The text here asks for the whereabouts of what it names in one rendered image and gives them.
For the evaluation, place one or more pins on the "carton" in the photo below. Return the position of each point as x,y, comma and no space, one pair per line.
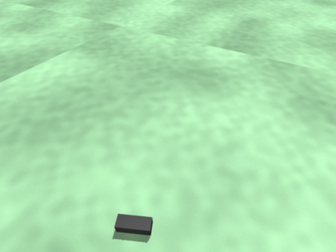
134,224

